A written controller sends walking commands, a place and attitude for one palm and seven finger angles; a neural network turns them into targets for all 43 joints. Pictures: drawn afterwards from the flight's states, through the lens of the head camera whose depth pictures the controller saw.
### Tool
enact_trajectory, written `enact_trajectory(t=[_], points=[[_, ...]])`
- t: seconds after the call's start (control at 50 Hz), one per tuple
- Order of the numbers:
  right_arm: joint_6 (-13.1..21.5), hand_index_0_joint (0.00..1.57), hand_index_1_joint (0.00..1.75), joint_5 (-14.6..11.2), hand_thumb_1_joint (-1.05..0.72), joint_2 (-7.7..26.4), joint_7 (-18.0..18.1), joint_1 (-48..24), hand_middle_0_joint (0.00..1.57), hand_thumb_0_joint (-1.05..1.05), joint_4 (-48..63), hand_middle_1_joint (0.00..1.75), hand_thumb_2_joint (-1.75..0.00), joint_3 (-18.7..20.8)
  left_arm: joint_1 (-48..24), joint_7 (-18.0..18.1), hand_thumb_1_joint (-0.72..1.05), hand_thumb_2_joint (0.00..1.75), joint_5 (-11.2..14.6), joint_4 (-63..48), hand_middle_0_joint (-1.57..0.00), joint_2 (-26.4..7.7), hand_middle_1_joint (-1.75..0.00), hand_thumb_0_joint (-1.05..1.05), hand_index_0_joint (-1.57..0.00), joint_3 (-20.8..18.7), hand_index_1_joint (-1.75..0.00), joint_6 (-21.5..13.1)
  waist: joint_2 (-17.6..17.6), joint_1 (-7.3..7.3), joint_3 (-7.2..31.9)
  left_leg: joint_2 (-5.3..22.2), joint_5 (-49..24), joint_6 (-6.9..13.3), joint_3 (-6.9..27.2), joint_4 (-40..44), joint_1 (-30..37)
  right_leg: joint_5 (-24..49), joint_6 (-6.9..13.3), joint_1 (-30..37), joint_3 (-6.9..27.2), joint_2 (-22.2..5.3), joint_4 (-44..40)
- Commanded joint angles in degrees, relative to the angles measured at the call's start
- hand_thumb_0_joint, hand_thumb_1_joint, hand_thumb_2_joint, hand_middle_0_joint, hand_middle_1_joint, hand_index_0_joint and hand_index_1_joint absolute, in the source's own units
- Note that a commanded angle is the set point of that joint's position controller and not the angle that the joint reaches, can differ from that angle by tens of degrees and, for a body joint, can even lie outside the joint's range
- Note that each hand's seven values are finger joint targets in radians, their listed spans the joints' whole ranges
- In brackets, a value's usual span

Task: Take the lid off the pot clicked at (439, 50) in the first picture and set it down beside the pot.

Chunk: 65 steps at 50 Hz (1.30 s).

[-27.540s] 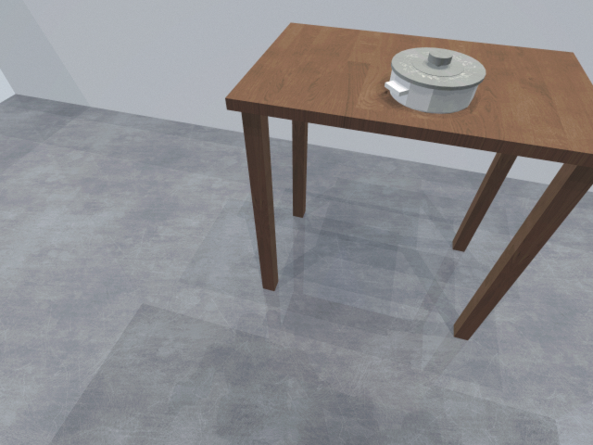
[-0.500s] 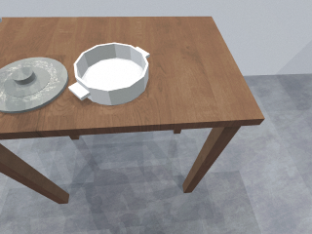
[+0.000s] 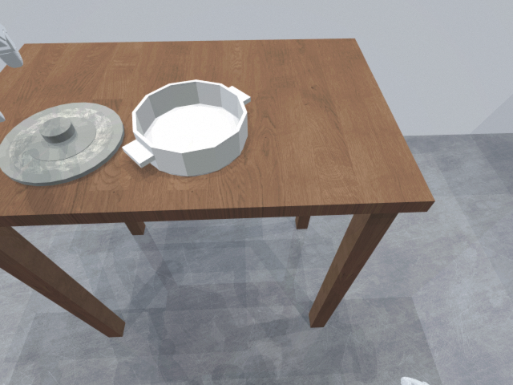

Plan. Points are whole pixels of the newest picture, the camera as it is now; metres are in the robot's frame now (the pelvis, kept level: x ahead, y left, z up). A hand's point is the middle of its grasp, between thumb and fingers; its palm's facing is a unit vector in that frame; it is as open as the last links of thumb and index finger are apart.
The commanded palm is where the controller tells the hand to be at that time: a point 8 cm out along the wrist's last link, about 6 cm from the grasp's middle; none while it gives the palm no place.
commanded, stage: draw the hand back to the body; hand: left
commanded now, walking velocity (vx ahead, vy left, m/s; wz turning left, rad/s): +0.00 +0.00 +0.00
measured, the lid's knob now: (57, 130) +0.52 +0.33 +0.11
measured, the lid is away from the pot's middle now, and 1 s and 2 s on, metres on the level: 0.23 0.23 0.23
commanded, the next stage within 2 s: step back with the hand held close in 1.82 s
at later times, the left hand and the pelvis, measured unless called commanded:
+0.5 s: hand out of the picture +0.41 +0.26 +0.30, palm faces +0.49 -0.84 -0.24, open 10.3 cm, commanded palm +0.34 +0.30 +0.31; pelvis +0.02 -0.03 +0.01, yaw -3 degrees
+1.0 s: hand out of the picture +0.31 +0.23 +0.30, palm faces +0.52 -0.82 -0.23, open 8.0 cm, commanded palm +0.26 +0.26 +0.30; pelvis +0.01 -0.05 +0.01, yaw -2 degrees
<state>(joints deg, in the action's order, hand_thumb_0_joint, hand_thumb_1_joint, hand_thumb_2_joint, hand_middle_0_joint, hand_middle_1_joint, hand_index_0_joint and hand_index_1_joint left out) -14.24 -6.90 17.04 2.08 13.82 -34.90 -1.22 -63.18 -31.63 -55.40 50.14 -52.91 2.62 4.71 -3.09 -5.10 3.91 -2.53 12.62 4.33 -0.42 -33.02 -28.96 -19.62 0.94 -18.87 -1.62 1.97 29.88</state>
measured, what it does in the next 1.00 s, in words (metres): shifts its weight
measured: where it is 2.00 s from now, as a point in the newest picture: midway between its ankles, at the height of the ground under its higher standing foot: outside the picture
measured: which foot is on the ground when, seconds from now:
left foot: down 0.00-1.00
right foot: down 0.00-1.00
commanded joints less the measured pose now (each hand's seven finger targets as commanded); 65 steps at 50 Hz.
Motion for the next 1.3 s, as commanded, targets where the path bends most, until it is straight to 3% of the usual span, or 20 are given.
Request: enact_trajectory(t=[0.0,0.02,0.04,0.08,0.1,0.14,0.2,0.24,0.3,0.42,0.48,0.54,0.62,0.7,0.8,0.94,1.04,1.12,1.22,1.28], points=[[1.2,0.2,0.3,-0.1,-0.9,8.2,0.3,-2.0,0.2,0.0,7.2,0.3,-0.9,2.8,-20.8,2.5,-0.13,0.9,0.9,-13.7,-0.48,-16.3,-0.62,0.0,-0.48,-5.6,-0.62,0.8,-2.8,1.07,19.9,0.8,-21.1,1.4,2.8,0.7,23.0,16.0,1.4,-2.1,-0.2,1.3,-3.9],[1.0,0.2,0.3,-0.1,-0.9,8.2,0.3,-2.5,0.2,0.0,7.3,0.3,-0.9,2.7,-20.8,2.5,-0.13,0.9,1.2,-14.5,-0.48,-16.3,-0.62,0.0,-0.48,-5.7,-0.62,1.0,-2.1,1.14,19.9,0.7,-19.7,1.3,2.9,1.2,22.5,15.5,1.4,-1.5,-0.3,1.2,-4.0],[5.9,0.2,0.3,0.3,-0.9,5.2,0.3,6.1,0.2,0.0,12.1,0.3,-0.9,3.2,-28.3,13.2,-0.13,0.9,36.9,-22.4,-0.48,-5.3,-0.62,0.0,-0.48,-19.5,-0.62,-5.2,-7.8,0.46,16.7,4.2,-18.4,0.2,3.7,3.5,33.2,12.4,3.6,-7.8,-0.8,0.9,-6.5],[7.2,0.2,0.3,1.1,-0.9,6.4,1.4,1.1,0.2,0.0,10.7,0.3,-0.9,1.4,-18.9,21.6,-0.13,0.9,40.6,-19.7,-0.48,0.4,-0.62,0.0,-0.48,-13.8,-0.62,-7.5,-4.9,0.56,13.7,6.9,-5.5,-1.2,9.2,8.0,35.9,4.5,3.3,-8.5,0.1,0.8,-7.7],[8.0,0.2,0.3,1.4,-0.9,7.1,1.9,1.6,0.2,0.0,11.2,0.3,-0.9,1.8,-16.2,24.3,-0.13,0.9,45.6,-21.9,-0.48,-1.1,-0.62,0.0,-0.48,-18.2,-0.62,-8.0,-0.4,0.84,14.4,6.8,-3.6,-0.9,9.2,8.6,34.7,5.1,3.2,-5.7,0.3,0.9,-8.4],[8.9,0.2,0.3,2.1,-0.9,8.5,2.6,0.7,0.2,0.0,10.1,0.3,-0.9,1.5,-9.4,28.7,-0.13,0.9,50.1,-22.8,-0.48,-7.9,-0.62,0.0,-0.48,-26.8,-0.62,-9.2,1.4,2.97,16.3,5.5,-7.2,-0.6,5.9,8.0,31.7,10.1,3.1,0.8,1.1,0.6,-9.3],[10.3,0.2,0.3,2.4,-0.9,7.6,2.3,-0.7,0.2,0.0,9.2,0.3,-0.9,1.5,-6.6,31.9,-0.05,0.9,54.0,-28.6,-0.46,-3.4,-0.59,0.0,-0.46,-26.1,-0.59,-10.3,0.0,2.93,14.7,5.3,-9.1,-1.5,3.6,9.0,30.0,12.9,2.4,4.9,1.0,0.2,-10.3],[11.6,0.2,0.3,2.7,-0.9,7.4,2.0,-1.8,0.2,0.0,8.4,0.3,-0.9,1.5,-5.3,33.0,0.0,0.9,55.5,-32.0,-0.44,-0.3,-0.58,0.0,-0.44,-24.8,-0.58,-10.7,-4.8,2.99,12.3,5.3,-9.4,-1.6,2.8,9.4,30.5,13.0,2.6,4.8,1.4,0.2,-11.4],[13.1,0.2,0.3,3.1,-0.9,7.1,1.7,-2.9,0.2,0.0,8.2,0.3,-0.9,1.4,-0.8,35.0,0.07,0.9,56.3,-39.6,-0.42,-4.6,-0.55,0.0,-0.42,-30.8,-0.55,-11.5,-9.8,4.36,14.7,5.1,-14.4,-2.2,2.8,9.6,32.1,16.4,2.8,8.3,1.2,0.2,-11.6],[14.3,0.2,0.3,3.4,-0.9,7.1,1.4,-4.5,0.2,0.0,6.7,0.3,-0.9,2.2,11.5,35.8,0.23,0.9,58.2,-41.1,-0.38,-0.6,-0.51,0.0,-0.38,-31.6,-0.51,-11.0,-0.7,4.76,11.7,4.5,-18.4,-1.3,0.1,9.0,29.1,24.1,1.5,11.0,1.4,0.2,-11.5],[15.1,0.2,0.3,3.3,-0.9,6.9,1.2,-6.2,0.2,0.0,7.0,0.3,-0.9,2.4,15.1,35.8,0.31,0.9,58.8,-48.7,-0.36,0.3,-0.48,0.0,-0.36,-32.2,-0.48,-11.5,-2.2,5.54,14.5,3.9,-22.6,-0.7,-0.8,8.0,30.8,30.3,0.9,13.2,2.0,-0.5,-10.8],[15.1,0.2,0.3,3.3,-0.9,6.8,1.2,-6.5,0.2,0.0,5.9,0.3,-0.9,2.4,17.7,35.7,0.38,0.9,59.3,-49.2,-0.34,3.1,-0.46,0.0,-0.34,-30.8,-0.46,-10.6,-0.6,5.12,12.0,3.4,-22.4,-0.5,-1.2,7.5,29.9,33.0,0.4,12.6,1.9,-0.8,-10.7],[15.3,0.2,0.3,3.5,-0.9,6.5,1.6,-7.8,0.2,0.0,5.7,0.3,-0.9,2.3,21.5,36.2,0.49,0.9,59.7,-52.0,-0.31,1.2,-0.43,0.0,-0.31,-33.9,-0.43,-10.1,1.3,5.88,11.3,2.7,-19.4,-0.4,-1.7,7.8,28.7,35.6,-0.4,14.0,2.2,-1.6,-10.7],[15.8,0.2,0.3,3.7,-0.9,5.5,1.6,-10.1,0.2,0.0,6.0,0.3,-0.9,2.0,25.6,36.2,0.59,0.9,60.2,-58.7,-0.28,2.6,-0.39,0.0,-0.28,-34.8,-0.39,-10.5,-1.6,6.62,12.7,2.4,-22.2,-0.6,-2.1,6.9,29.8,42.2,-1.1,15.8,2.7,-2.4,-9.7],[16.1,0.2,0.3,4.0,-0.9,5.2,1.8,-10.7,0.2,0.0,5.3,0.3,-0.9,1.9,29.6,36.5,0.72,0.9,60.9,-58.3,-0.25,4.3,-0.36,0.0,-0.25,-34.8,-0.36,-9.7,2.0,6.64,8.2,2.6,-17.1,-0.6,-1.9,7.9,29.0,36.1,-1.2,13.2,2.5,-2.2,-11.3],[17.2,0.2,0.3,4.3,-0.9,4.0,1.5,-13.4,0.2,0.0,5.6,0.3,-0.9,1.5,34.6,36.2,0.9,0.9,62.0,-67.8,-0.2,9.0,-0.3,0.0,-0.2,-33.3,-0.3,-10.6,0.4,7.02,7.3,2.7,-17.3,-0.6,-2.1,8.1,30.8,35.4,-1.0,12.9,2.5,-2.1,-12.1],[17.7,0.2,0.3,4.6,-0.9,3.6,1.9,-14.0,0.2,0.0,5.3,0.3,-0.9,1.5,39.4,36.6,0.9,0.9,62.5,-70.5,-0.2,8.5,-0.3,0.0,-0.2,-35.6,-0.3,-10.8,0.8,7.81,6.2,2.8,-15.3,-0.6,-1.6,9.1,30.9,30.2,-0.6,13.1,2.5,-1.9,-13.3],[18.8,0.2,0.3,4.8,-0.9,2.8,1.8,-15.3,0.2,0.0,5.8,0.3,-0.9,1.3,42.3,36.6,0.9,0.9,62.9,-78.3,-0.2,11.9,-0.3,0.0,-0.2,-33.8,-0.3,-12.0,-2.8,8.09,7.4,2.9,-16.4,-0.8,-1.5,9.8,32.7,28.2,0.0,13.2,2.2,-1.6,-13.5],[19.4,0.2,0.3,5.4,-0.9,2.7,2.2,-15.0,0.2,0.0,4.5,0.3,-0.9,1.6,49.9,37.1,0.9,0.9,63.3,-76.5,-0.2,11.8,-0.3,0.0,-0.2,-36.8,-0.3,-12.2,2.1,8.51,4.0,3.3,-13.8,-0.7,-1.2,10.7,31.2,24.2,0.0,12.0,1.9,-1.3,-14.6],[19.7,0.2,0.3,5.4,-0.9,2.2,2.0,-15.6,0.2,0.0,4.8,0.3,-0.9,1.5,52.7,36.5,0.9,0.9,63.7,-80.4,-0.2,14.0,-0.3,0.0,-0.2,-35.5,-0.3,-12.9,0.9,8.55,2.9,3.3,-13.6,-0.8,-1.2,11.2,31.2,23.5,0.2,12.2,1.8,-1.5,-15.1]])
